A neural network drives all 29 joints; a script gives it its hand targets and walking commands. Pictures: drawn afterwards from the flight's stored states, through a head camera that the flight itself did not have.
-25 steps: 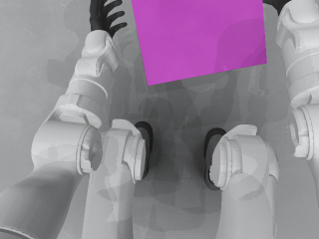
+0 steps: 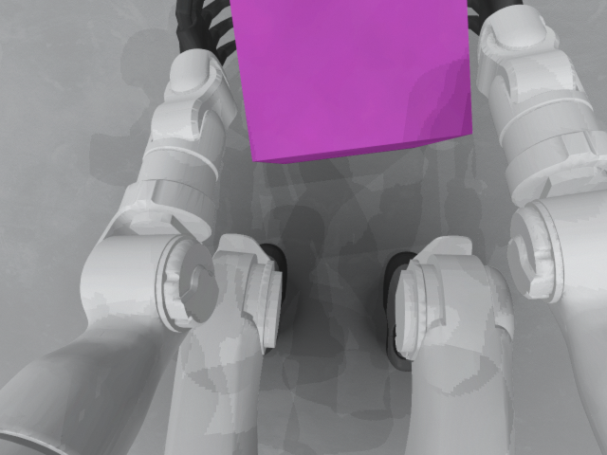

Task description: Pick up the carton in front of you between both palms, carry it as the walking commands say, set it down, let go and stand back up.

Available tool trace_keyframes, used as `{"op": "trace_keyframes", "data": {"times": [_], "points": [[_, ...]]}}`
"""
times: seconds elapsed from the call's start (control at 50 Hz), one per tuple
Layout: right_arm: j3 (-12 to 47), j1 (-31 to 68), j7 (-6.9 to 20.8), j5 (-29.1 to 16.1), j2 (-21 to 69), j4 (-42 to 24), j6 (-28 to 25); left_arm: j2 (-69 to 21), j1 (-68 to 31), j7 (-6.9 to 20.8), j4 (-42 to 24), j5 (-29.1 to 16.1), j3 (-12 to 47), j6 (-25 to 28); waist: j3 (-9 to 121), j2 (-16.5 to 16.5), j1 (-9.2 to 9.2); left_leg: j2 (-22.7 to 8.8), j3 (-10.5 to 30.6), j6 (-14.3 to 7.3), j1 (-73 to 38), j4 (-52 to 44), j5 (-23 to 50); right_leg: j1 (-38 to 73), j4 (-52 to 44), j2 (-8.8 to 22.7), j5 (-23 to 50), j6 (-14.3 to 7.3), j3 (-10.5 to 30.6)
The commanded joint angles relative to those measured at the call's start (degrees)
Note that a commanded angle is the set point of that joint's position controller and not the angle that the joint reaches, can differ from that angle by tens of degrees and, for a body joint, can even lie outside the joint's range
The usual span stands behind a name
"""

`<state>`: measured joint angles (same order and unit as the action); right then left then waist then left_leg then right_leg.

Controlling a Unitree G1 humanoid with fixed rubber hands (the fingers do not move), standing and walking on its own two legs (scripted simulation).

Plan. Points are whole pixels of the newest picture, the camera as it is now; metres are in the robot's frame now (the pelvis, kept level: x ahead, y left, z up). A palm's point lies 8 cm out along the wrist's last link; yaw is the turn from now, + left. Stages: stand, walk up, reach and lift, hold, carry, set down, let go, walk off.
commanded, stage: reach and lift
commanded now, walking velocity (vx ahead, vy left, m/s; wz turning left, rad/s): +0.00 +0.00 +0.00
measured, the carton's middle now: (344, 72) +0.51 -0.04 -0.23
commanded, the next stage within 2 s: none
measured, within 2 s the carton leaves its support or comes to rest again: neither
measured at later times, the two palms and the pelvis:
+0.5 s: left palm (100, 34) +0.48 +0.10 +0.04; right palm out of the picture +0.49 -0.20 +0.03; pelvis +0.00 +0.01 +0.10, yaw -5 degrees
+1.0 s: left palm out of the picture +0.46 +0.11 +0.19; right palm out of the picture +0.44 -0.19 +0.18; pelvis +0.04 +0.01 +0.23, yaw -6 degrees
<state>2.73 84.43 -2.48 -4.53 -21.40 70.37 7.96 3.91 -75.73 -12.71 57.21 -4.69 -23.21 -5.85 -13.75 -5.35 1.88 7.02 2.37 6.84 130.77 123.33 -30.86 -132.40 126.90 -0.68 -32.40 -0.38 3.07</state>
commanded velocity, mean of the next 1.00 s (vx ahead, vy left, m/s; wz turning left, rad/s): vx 0.00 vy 0.00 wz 0.00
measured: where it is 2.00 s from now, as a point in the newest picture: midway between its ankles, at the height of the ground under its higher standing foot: (331, 323)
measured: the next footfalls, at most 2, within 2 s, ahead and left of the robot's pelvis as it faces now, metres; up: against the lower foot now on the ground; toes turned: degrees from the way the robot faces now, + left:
none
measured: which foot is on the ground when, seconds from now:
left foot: down 0.00-1.00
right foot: down 0.00-1.00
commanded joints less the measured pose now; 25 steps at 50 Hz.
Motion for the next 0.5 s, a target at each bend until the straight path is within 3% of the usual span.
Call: {"op": "trace_keyframes", "data": {"times": [0.0,0.08,0.16,0.24,0.28,0.38,0.48], "points": [[10.3,28.3,13.1,-4.6,55.4,-22.5,-2.7,-56.0,-28.4,14.6,-10.8,-3.5,21.2,-1.0,75.7,10.5,-3.86,4.4,-10.1,-2.9,-30.2,-5.6,21.6,45.1,-12.4,-4.7,27.3,-0.5,-4.6],[13.2,26.2,11.5,-4.9,61.3,-32.1,0.1,-58.3,-30.4,13.8,-20.2,-4.8,27.4,-3.1,90.3,13.8,-3.7,4.5,-10.7,-2.6,-32.4,-8.0,20.4,58.4,-14.3,-5.3,30.1,0.8,-5.5],[14.0,21.6,11.0,-3.6,67.8,-35.2,4.1,-58.0,-30.6,13.7,-27.5,-2.8,30.0,-5.5,90.4,14.8,-1.59,4.5,-11.1,-3.4,-33.4,-11.6,14.4,58.5,-18.2,-6.6,22.4,1.9,-6.4],[8.4,15.0,12.7,1.4,70.6,-26.4,7.3,-58.2,-26.3,14.8,-22.3,3.2,24.2,-8.5,73.8,13.7,0.6,4.4,-10.5,-4.7,-29.8,-17.1,4.9,46.7,-24.4,-7.2,8.4,1.9,-6.2],[4.7,13.4,13.7,4.2,71.2,-22.5,8.1,-59.1,-24.9,15.6,-19.6,5.8,21.5,-9.6,69.8,12.9,0.77,4.4,-10.0,-4.8,-30.1,-19.7,3.0,44.4,-26.7,-7.4,4.9,1.4,-6.1],[-1.7,11.5,14.8,8.5,72.0,-19.4,8.1,-62.2,-23.3,17.1,-17.0,8.6,19.6,-10.6,69.9,9.6,-0.85,4.4,-8.9,-4.4,-34.1,-25.3,3.7,44.9,-30.9,-7.8,5.9,0.4,-6.2],[-2.1,9.7,15.3,9.5,73.6,-21.3,8.1,-65.0,-19.9,17.8,-17.6,9.0,21.4,-11.1,74.5,7.8,-1.81,4.7,-8.5,-3.7,-39.9,-30.0,5.9,49.3,-34.6,-8.1,8.9,0.3,-6.6]]}}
